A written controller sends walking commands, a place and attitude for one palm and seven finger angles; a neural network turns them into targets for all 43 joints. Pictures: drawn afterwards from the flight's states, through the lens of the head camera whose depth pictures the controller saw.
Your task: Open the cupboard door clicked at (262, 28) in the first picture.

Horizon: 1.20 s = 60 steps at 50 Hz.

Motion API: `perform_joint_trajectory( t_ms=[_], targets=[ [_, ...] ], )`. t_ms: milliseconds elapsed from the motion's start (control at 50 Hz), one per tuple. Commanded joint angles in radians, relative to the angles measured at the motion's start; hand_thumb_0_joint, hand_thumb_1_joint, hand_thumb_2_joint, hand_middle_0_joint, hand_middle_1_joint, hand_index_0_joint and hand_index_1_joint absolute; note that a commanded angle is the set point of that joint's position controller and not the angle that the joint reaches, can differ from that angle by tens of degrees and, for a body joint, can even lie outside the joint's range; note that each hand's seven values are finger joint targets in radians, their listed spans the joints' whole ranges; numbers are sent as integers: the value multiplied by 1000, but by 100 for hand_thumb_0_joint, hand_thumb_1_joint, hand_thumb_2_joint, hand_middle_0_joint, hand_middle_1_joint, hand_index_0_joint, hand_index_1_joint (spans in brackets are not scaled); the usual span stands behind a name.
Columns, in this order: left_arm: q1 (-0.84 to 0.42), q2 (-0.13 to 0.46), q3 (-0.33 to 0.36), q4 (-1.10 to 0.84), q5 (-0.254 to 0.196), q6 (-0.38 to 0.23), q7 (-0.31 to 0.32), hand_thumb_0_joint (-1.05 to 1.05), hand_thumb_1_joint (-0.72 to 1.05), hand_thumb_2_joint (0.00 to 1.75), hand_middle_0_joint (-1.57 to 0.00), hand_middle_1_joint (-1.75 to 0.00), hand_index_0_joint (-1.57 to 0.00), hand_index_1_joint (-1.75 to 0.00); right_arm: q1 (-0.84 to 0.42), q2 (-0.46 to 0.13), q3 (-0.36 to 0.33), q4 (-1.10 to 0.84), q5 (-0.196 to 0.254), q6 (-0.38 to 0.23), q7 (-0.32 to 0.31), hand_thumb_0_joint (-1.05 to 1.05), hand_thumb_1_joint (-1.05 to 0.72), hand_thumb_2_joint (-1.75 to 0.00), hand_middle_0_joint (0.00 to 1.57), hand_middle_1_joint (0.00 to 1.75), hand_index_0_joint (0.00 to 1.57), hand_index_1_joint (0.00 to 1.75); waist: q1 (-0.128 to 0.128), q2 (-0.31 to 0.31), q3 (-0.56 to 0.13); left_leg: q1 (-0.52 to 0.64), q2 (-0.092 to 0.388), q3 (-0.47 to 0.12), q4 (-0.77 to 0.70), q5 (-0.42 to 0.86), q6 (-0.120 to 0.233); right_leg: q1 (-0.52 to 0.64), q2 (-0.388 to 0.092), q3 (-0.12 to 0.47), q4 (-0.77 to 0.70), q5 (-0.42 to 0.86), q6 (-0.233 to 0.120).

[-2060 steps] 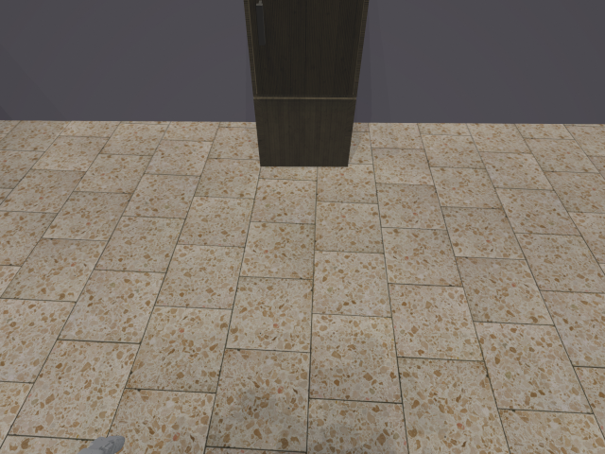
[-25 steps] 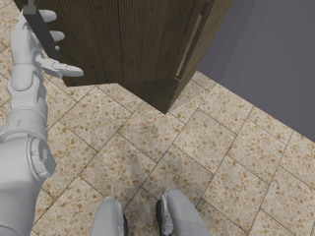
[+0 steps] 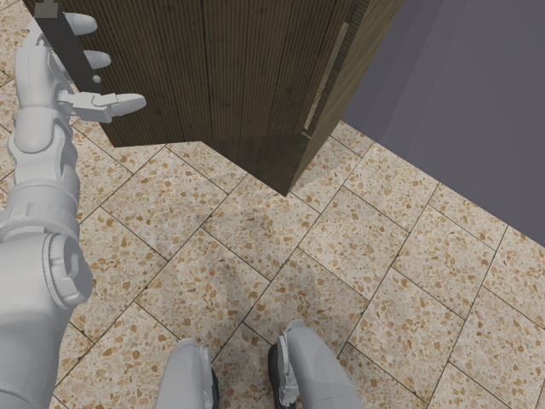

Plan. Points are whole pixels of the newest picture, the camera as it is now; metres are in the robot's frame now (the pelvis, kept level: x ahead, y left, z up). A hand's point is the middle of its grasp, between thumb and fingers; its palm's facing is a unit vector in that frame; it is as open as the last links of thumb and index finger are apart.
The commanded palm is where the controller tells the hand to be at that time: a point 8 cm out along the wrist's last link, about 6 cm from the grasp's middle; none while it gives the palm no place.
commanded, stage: close the thumb around the handle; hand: left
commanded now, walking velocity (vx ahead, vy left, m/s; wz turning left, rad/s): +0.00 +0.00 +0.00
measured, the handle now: (74, 45) +0.60 +0.20 +0.07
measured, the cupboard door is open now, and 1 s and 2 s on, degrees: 43 55 84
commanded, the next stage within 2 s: pull the door open along its arc in 0.44 s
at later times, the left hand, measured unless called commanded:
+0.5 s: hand (96, 78) +0.55 +0.17 +0.06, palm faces +0.06 -1.00 -0.02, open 5.6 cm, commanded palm +0.53 +0.20 +0.06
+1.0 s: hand (109, 130) +0.47 +0.15 +0.06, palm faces +0.06 -1.00 +0.02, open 5.9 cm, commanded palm +0.41 +0.21 +0.06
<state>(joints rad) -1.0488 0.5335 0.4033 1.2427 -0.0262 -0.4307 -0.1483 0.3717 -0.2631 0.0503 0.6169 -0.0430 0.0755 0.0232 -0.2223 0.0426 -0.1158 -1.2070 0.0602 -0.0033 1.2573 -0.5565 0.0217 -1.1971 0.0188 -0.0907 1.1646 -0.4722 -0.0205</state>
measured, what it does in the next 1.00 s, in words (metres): stands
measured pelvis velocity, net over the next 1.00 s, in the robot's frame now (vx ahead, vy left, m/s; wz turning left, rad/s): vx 0.03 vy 0.00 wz -0.01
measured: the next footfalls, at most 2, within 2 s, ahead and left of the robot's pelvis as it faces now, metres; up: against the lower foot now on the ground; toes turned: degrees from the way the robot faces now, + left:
none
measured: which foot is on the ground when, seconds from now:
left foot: down 0.00-1.00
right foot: down 0.00-1.00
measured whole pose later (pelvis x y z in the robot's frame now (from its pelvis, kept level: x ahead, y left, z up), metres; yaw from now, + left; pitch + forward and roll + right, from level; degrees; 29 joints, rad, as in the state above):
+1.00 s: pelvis +0.03 +0.00 +0.03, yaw -1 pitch +25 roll -2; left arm -0.54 0.26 0.28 0.77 -0.15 -0.45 -0.08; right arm 0.37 -0.24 0.00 0.57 -0.01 0.09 0.05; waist -0.12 0.03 -0.16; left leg -1.00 0.05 0.04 1.11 -0.55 0.02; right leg -1.02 0.02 -0.04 1.05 -0.47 -0.01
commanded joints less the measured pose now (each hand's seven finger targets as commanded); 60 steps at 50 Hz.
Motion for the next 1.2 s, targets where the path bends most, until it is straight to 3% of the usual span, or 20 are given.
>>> perform_joint_trajectory(
  t_ms=[0,100,160,220,260,300,320,360,420,500,540,680,920,940,960,980,1000,1080,1140,1180],
  targets=[
    [-446,238,33,-232,-16,-79,1,0,28,64,-36,-128,-36,-128,227,-190,-68,-20,-5,-9,-10,0,-90,-90,20,30,20,30,-15,166,-607,426,-30,-64,-114,477,5,299,30,55,-114,355,1],
    [-431,220,20,-221,-15,-64,-3,0,56,76,-38,-131,-38,-131,227,-189,-67,-21,-1,-4,-10,0,-90,-90,20,30,20,30,-19,145,-570,411,-28,-63,-120,465,5,288,29,51,-120,346,3],
    [-432,214,22,-256,-19,-74,2,0,73,83,-39,-133,-39,-133,230,-185,-71,-23,-4,-6,-9,0,-90,-90,20,30,20,30,-11,164,-616,438,-31,-62,-118,495,4,309,30,54,-118,373,2],
    [-424,213,23,-228,-19,-75,3,0,90,90,-40,-135,-40,-135,231,-186,-70,-15,-3,-4,-7,0,-90,-90,20,30,20,30,-16,142,-575,423,-28,-64,-119,482,3,295,31,51,-120,359,3],
    [-421,233,34,-234,-16,-74,4,0,90,90,-40,-135,-40,-135,232,-187,-69,-18,-2,-3,-9,0,-90,-90,20,30,20,30,-14,130,-578,405,-31,-60,-122,479,6,323,30,56,-121,373,3],
    [-422,214,19,-256,-10,-85,5,0,90,90,-40,-135,-40,-135,230,-185,-72,-19,-4,-3,-8,0,-90,-90,20,30,20,30,-5,179,-604,455,-29,-67,-124,510,-1,294,29,50,-114,372,-2],
    [-425,176,-7,-246,-16,-83,4,0,90,90,-40,-135,-40,-135,227,-182,-72,-15,-4,-4,-5,0,-90,-90,20,30,20,30,-20,173,-586,463,-28,-67,-123,509,0,277,31,48,-121,368,1],
    [-394,200,19,-229,-19,-79,6,0,90,90,-40,-135,-40,-135,231,-188,-74,-16,-3,0,-7,0,-90,-90,20,30,20,30,-13,137,-569,450,-27,-67,-132,503,-1,296,32,46,-125,364,1],
    [-427,185,-1,-226,-17,-81,8,0,90,90,-40,-135,-40,-135,226,-186,-72,-12,-4,-2,-6,0,-90,-90,20,30,20,30,-22,148,-551,435,-29,-66,-129,472,1,277,30,49,-127,342,2],
    [-424,174,-6,-269,-14,-97,9,0,90,90,-40,-135,-40,-135,229,-185,-77,-14,-7,-2,-5,0,-90,-90,20,30,20,30,-10,180,-610,502,-26,-75,-130,537,-6,273,29,43,-118,370,-2],
    [-421,190,3,-241,-14,-94,13,0,90,90,-40,-135,-40,-135,226,-188,-75,-9,-6,0,-5,0,-90,-90,20,30,20,30,-18,156,-572,481,-25,-72,-127,527,-4,269,30,46,-124,368,1],
    [-240,141,2,-319,-42,-105,-3,0,90,90,-40,-135,-40,-135,214,-179,-83,-41,2,5,1,0,-90,-90,20,30,20,30,42,147,-631,507,-32,-57,-154,580,-7,367,30,46,-122,435,-5],
    [363,-85,-93,-618,-126,-88,6,0,90,90,-40,-135,-40,-135,117,-142,-112,-123,43,-5,22,0,-90,-90,20,30,20,30,141,-15,-512,442,-47,5,-245,586,-2,575,20,51,-172,562,2],
    [402,-123,36,-709,-197,-90,148,0,90,90,-40,-135,-40,-135,80,-116,-114,-144,35,-17,21,0,-90,-90,20,30,20,30,215,20,-518,441,-47,17,-258,598,-17,584,20,39,-172,553,0],
    [490,-214,-51,-733,-174,-84,216,0,90,90,-40,-135,-40,-135,65,-106,-110,-145,28,-28,30,0,-90,-90,20,30,20,30,203,26,-514,453,-47,21,-260,610,-24,579,19,37,-170,556,2],
    [561,-232,-77,-743,-150,-81,255,0,90,90,-40,-135,-40,-135,63,-105,-110,-145,25,-35,38,0,-90,-90,20,30,20,30,199,-32,-477,434,-44,17,-261,607,-22,579,19,32,-168,557,1],
    [586,-220,-54,-784,-130,-83,316,0,90,90,-40,-135,-40,-135,55,-103,-111,-144,18,-34,40,0,-90,-90,20,30,20,30,214,-21,-473,427,-44,21,-267,612,-27,593,14,36,-160,569,-1],
    [651,-277,-139,-901,-12,-93,455,0,90,90,-40,-135,-40,-135,14,-87,-115,-162,-6,-29,45,0,-90,-90,20,30,20,30,217,-34,-448,424,-50,26,-260,569,-27,608,4,49,-152,570,-7],
    [697,-384,-209,-918,27,-93,546,0,90,90,-40,-135,-40,-135,-28,-64,-114,-159,-17,-29,37,0,-90,-90,20,30,20,30,220,-45,-418,430,-55,24,-266,523,-31,603,-4,48,-158,539,-8],
    [689,-407,-225,-936,37,-94,593,0,90,90,-40,-135,-40,-135,-57,-61,-113,-163,-23,-34,29,0,-90,-90,20,30,20,30,213,-92,-414,417,-59,21,-261,478,-27,610,-5,52,-169,515,-6]
  ],
)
